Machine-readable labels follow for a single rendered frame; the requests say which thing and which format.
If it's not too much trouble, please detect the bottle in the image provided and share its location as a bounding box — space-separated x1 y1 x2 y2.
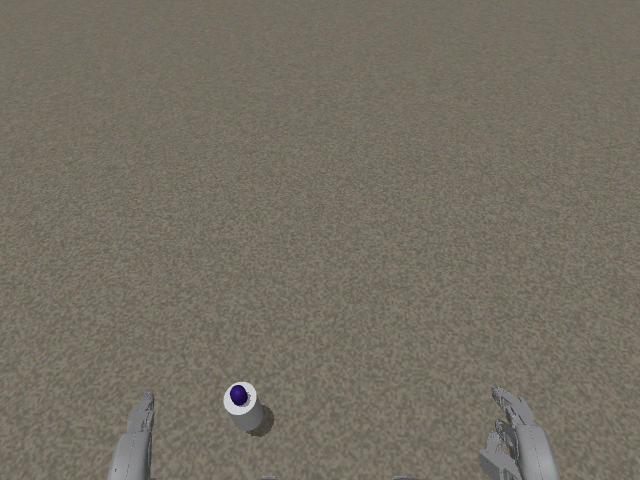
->
223 382 263 431

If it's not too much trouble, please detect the right robot hand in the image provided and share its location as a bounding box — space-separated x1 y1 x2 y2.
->
479 386 560 480

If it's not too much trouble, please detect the left robot hand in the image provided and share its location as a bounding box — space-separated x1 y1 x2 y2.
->
106 392 157 480

